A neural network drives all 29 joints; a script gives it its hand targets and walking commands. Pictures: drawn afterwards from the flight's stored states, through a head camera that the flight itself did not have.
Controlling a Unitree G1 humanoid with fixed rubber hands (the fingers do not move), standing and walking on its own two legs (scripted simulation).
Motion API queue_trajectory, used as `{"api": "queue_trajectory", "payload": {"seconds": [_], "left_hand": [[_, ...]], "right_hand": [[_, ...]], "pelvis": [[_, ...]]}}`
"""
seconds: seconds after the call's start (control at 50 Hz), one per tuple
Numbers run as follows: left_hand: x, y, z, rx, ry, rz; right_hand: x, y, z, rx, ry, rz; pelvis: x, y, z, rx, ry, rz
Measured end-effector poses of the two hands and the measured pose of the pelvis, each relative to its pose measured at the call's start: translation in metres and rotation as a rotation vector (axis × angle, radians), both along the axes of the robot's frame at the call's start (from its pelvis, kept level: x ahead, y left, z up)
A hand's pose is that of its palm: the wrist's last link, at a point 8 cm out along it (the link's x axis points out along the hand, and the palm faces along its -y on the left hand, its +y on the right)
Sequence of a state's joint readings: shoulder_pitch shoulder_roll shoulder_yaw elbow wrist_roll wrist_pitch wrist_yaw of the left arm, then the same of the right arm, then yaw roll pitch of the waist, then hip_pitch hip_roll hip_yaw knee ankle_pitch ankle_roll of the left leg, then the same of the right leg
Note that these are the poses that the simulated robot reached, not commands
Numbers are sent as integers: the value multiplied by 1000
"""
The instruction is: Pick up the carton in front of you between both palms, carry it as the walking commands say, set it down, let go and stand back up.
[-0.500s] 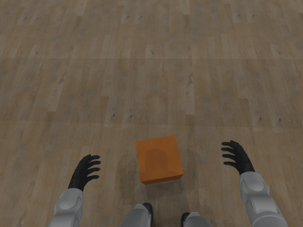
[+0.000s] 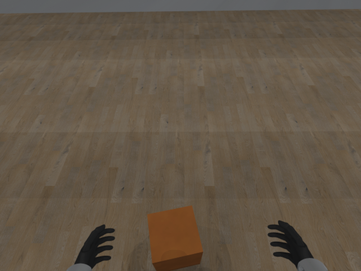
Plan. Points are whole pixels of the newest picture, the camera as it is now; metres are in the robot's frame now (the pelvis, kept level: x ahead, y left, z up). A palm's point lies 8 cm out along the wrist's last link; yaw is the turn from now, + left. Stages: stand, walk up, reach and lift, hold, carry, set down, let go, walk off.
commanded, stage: let go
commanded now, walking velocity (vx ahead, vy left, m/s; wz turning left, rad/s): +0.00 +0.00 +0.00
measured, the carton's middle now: (174, 240) +0.36 +0.06 -0.65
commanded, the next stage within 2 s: stand in 0.20 s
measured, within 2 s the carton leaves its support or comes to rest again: neither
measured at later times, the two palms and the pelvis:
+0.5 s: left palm out of the picture +0.14 +0.31 -0.10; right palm out of the picture +0.13 -0.27 -0.08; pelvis +0.00 +0.03 +0.00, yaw -1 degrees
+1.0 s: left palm out of the picture +0.12 +0.32 -0.10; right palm out of the picture +0.11 -0.27 -0.09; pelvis +0.00 +0.03 +0.00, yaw -1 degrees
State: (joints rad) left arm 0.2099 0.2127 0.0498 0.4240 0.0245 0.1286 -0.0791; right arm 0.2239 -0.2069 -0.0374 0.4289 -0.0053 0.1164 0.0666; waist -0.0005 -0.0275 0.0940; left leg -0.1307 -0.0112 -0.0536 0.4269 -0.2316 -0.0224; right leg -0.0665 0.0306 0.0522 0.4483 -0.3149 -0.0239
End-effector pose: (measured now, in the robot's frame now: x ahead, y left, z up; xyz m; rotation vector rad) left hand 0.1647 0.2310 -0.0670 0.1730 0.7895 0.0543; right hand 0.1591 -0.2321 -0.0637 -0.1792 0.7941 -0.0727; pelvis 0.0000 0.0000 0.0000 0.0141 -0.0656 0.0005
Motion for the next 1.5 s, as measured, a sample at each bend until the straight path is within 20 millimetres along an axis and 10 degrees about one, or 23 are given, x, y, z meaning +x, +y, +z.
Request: {"api": "queue_trajectory", "payload": {"seconds": [0.22, 0.5, 1.5], "left_hand": [[-4, 20, 2, 61, 16, 38], [-30, 77, -30, 165, 118, 55], [-80, 98, -38, 214, 303, 56]], "right_hand": [[-2, 12, -7, -24, -1, -2], [-26, -34, -11, -231, 121, -66], [-83, -48, -29, -223, 307, -119]], "pelvis": [[-1, 12, -3, -6, -6, 7], [5, 26, -4, -19, 55, -11], [-10, 29, 5, -17, 23, -23]]}}
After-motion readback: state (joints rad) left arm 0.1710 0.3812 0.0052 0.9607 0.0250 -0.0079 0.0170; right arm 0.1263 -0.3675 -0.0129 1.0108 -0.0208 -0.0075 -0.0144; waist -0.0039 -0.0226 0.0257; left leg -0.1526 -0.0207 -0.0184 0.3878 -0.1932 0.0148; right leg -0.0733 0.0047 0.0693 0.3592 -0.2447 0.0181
